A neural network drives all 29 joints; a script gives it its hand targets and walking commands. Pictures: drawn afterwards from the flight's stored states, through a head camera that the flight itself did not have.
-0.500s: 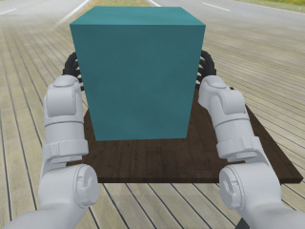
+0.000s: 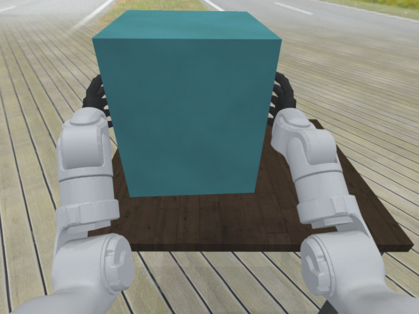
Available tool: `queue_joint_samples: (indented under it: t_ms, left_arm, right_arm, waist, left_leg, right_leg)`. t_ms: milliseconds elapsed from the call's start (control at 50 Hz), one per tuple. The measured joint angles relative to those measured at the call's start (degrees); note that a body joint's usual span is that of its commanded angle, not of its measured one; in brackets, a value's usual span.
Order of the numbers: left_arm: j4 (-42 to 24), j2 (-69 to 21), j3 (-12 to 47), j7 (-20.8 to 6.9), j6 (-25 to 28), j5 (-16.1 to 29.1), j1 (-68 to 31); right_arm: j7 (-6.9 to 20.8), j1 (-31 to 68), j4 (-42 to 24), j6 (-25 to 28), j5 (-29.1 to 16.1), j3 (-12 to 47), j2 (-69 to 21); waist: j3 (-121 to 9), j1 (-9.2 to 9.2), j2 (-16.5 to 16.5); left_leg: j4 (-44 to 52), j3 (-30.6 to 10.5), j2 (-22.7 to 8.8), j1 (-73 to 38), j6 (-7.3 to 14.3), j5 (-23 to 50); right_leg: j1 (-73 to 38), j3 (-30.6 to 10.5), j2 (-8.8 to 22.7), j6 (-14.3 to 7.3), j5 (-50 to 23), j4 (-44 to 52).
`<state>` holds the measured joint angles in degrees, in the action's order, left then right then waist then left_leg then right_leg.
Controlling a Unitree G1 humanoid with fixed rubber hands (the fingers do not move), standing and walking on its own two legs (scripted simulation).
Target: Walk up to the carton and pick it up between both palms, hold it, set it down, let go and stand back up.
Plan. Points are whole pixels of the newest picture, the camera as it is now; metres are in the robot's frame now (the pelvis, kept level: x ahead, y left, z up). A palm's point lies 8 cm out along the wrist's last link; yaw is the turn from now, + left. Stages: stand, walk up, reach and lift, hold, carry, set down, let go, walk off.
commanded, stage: hold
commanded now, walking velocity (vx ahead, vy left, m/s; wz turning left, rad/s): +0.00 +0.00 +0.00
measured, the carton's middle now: (190, 100) +0.43 +0.02 +0.28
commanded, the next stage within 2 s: none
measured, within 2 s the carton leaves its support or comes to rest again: neither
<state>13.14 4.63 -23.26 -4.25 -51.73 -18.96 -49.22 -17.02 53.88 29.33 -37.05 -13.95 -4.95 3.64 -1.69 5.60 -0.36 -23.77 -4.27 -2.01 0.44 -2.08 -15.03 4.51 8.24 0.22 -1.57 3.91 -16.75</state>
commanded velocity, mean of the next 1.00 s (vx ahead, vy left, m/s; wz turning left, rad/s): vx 0.00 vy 0.00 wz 0.00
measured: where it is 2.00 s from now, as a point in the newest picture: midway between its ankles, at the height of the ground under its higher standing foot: outside the picture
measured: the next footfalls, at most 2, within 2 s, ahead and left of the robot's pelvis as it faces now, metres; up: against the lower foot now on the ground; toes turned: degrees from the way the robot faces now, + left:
none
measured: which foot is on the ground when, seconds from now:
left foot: down 0.00-1.00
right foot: down 0.00-1.00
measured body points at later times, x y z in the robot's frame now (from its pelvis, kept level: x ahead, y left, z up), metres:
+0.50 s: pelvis +0.00 -0.01 +0.00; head -0.07 +0.01 +0.44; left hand +0.38 +0.18 +0.28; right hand +0.38 -0.14 +0.28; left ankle -0.01 +0.14 -0.74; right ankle +0.07 -0.11 -0.74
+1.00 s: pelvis +0.00 +0.00 +0.00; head -0.08 +0.01 +0.44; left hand +0.38 +0.18 +0.28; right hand +0.37 -0.15 +0.28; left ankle -0.01 +0.14 -0.74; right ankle +0.07 -0.11 -0.74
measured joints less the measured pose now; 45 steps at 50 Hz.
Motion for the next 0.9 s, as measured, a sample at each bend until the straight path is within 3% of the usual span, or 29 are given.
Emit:
queue_joint_samples:
  t_ms: [380,680,900]
  left_arm:
    - [2.85,0.03,-1.36,0.19,0.50,-0.54,-1.85]
    - [1.00,0.20,-0.55,-0.37,0.22,-0.36,-0.48]
    - [0.43,-0.87,-0.92,-0.04,-0.04,-1.10,-0.50]
  right_arm:
    - [0.96,2.53,3.59,0.32,1.47,-0.40,0.18]
    - [-0.11,0.56,0.64,-0.10,0.47,0.13,-0.19]
    - [0.26,0.50,0.70,-0.13,0.35,0.25,0.36]
  waist:
    - [-0.12,-1.28,0.12]
    - [0.39,-0.20,-0.08]
    - [0.29,-0.38,0.19]
  left_leg:
    - [0.73,0.28,0.01,-0.74,-0.02,0.27]
    - [0.56,-0.26,-0.17,-0.37,-0.28,0.30]
    - [0.68,0.71,0.01,-0.96,0.09,0.34]
  right_leg:
    - [-0.03,-0.32,0.03,-0.15,0.36,-0.59]
    - [-0.19,0.20,-0.15,-0.30,0.14,-0.04]
    - [-0.31,-0.78,-0.05,-0.04,-0.11,-0.18]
